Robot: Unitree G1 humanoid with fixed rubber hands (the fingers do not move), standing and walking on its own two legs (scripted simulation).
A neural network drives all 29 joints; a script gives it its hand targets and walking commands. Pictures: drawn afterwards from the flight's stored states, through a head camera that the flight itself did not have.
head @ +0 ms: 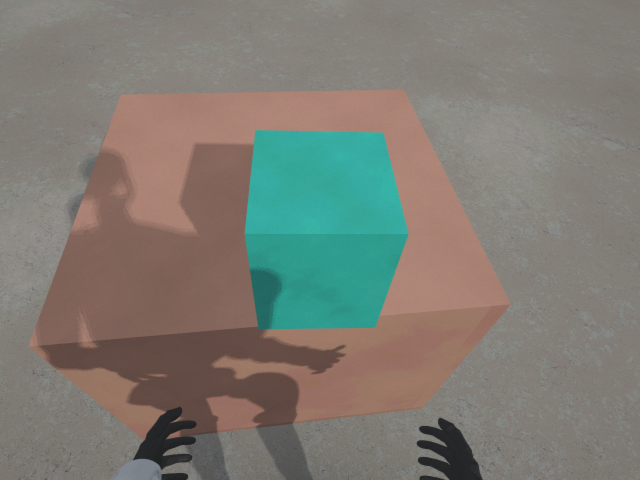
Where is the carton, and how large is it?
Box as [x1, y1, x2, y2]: [245, 130, 407, 328]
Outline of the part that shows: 255,130 245,225 245,239 258,328 374,327 407,236 407,230 383,133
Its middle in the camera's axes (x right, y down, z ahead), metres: +0.00 -0.01 +0.63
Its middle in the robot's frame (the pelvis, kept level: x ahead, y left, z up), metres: +0.48 +0.01 -0.01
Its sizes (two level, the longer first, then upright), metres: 0.210 0.200 0.250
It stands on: a pedestal, 0.64 m high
